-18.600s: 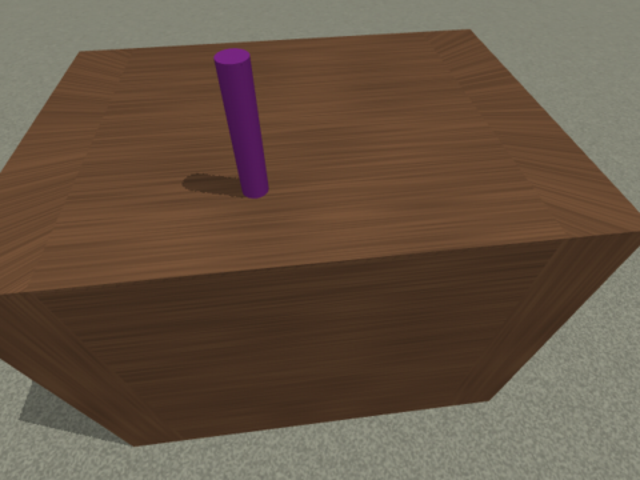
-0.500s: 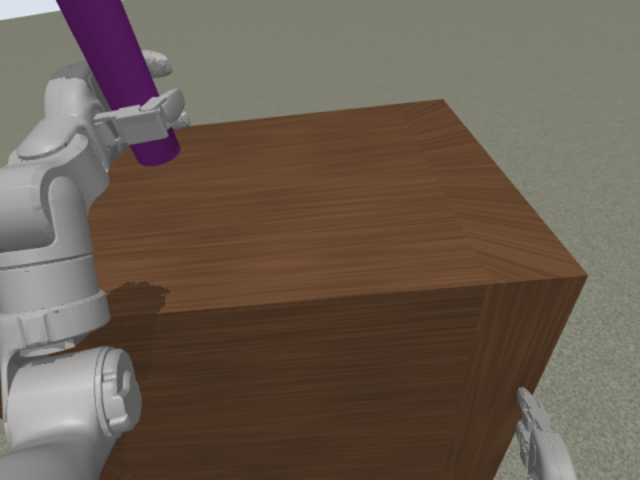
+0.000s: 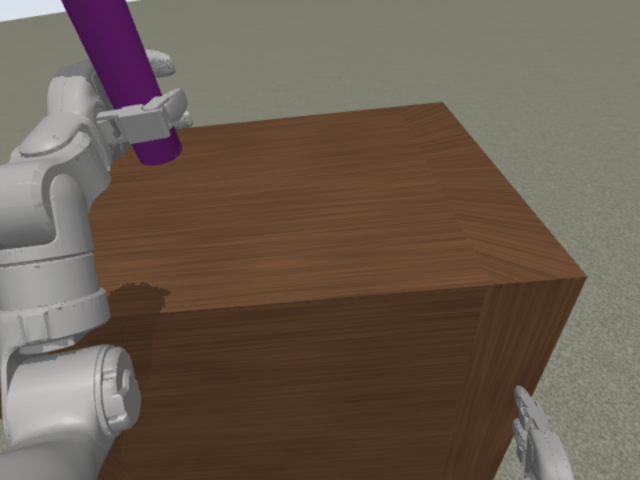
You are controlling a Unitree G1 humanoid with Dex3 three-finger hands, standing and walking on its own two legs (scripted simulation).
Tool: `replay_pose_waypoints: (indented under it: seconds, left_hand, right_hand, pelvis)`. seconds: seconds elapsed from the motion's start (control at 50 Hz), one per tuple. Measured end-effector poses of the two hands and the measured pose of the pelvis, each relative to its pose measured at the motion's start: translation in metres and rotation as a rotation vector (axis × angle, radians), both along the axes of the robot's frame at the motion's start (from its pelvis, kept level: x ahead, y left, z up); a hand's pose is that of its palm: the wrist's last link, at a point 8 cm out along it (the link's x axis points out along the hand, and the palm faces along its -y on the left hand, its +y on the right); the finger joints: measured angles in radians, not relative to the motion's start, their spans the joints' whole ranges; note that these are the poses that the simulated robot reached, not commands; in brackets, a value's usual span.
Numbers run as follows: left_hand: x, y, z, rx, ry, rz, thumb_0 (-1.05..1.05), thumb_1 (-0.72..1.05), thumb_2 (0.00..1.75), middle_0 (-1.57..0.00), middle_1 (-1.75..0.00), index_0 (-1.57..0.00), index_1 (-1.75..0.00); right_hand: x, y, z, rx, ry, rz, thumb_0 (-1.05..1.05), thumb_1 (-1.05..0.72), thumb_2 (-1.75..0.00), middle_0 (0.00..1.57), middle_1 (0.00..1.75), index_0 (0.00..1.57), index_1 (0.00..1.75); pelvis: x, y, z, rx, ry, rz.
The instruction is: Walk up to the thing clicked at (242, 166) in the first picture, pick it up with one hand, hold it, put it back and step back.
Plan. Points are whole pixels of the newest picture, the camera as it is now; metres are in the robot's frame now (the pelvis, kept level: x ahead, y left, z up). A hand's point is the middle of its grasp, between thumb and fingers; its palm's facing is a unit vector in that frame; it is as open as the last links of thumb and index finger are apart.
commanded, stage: crouch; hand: left
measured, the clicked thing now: (111, 40) +0.34 +0.17 +0.42
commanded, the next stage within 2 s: lower in 1.82 s
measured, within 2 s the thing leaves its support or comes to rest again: neither
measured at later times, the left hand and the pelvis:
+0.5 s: hand (178, 157) +0.42 +0.19 +0.27, palm faces +0.22 -0.98 +0.03, open 6.0 cm; pelvis +0.00 +0.00 +0.00, yaw -1 degrees
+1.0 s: hand (181, 167) +0.47 +0.21 +0.23, palm faces +0.23 -0.97 +0.02, open 6.0 cm; pelvis +0.02 +0.00 +0.00, yaw -1 degrees
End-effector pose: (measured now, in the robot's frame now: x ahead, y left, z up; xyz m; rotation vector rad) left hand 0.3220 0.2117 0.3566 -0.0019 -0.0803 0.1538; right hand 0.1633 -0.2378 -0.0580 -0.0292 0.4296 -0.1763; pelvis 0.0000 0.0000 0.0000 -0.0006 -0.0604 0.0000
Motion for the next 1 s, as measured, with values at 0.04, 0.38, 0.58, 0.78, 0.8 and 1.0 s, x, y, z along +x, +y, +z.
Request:
replay_pose_waypoints:
  seconds: [0.04,0.38,0.58,0.78,0.8,1.0]
  left_hand:
    - [0.002,0.0,-0.002,-0.008,0.008,0.001,-0.02,0.04,1.18,-0.94,-1.13,-1.0,-1.1]
    - [0.051,0.016,-0.068,-0.043,0.126,0.058,-0.02,0.04,1.18,-0.94,-1.13,-1.0,-1.1]
    - [0.078,0.031,-0.095,-0.036,0.116,0.076,-0.02,0.05,1.17,-0.93,-1.13,-0.99,-1.1]
    - [0.099,0.044,-0.111,-0.018,0.109,0.076,-0.02,0.05,1.17,-0.93,-1.13,-0.99,-1.1]
    - [0.101,0.045,-0.113,-0.018,0.107,0.074,-0.02,0.05,1.17,-0.93,-1.13,-0.99,-1.1]
    - [0.118,0.048,-0.127,-0.029,0.092,0.079,-0.02,0.05,1.17,-0.93,-1.13,-0.99,-1.1]
  right_hand:
    - [0.0,-0.001,-0.001,0.002,0.001,-0.008,-0.01,0.55,-0.06,0.05,0.05,0.06,0.05]
    - [-0.024,-0.026,-0.007,-0.091,0.08,-0.084,-0.01,0.57,-0.05,0.05,0.05,0.06,0.05]
    - [-0.025,-0.027,-0.008,-0.115,0.1,-0.111,-0.01,0.56,-0.05,0.05,0.05,0.06,0.05]
    - [-0.015,-0.022,-0.006,-0.122,0.107,-0.089,-0.01,0.55,-0.05,0.05,0.05,0.06,0.05]
    - [-0.014,-0.022,-0.006,-0.122,0.109,-0.086,-0.01,0.55,-0.05,0.05,0.05,0.06,0.05]
    - [-0.002,-0.02,-0.003,-0.124,0.12,-0.076,-0.01,0.55,-0.05,0.06,0.05,0.06,0.05]
  pelvis:
    - [0.0,0.0,0.0,0.0,0.0,0.0]
    - [-0.006,-0.003,-0.001,0.0,0.035,-0.004]
    - [-0.002,-0.003,-0.001,-0.003,0.068,-0.013]
    - [0.009,-0.002,0.0,-0.006,0.096,-0.013]
    - [0.01,-0.002,0.001,-0.006,0.099,-0.013]
    - [0.025,-0.001,0.003,-0.007,0.115,-0.017]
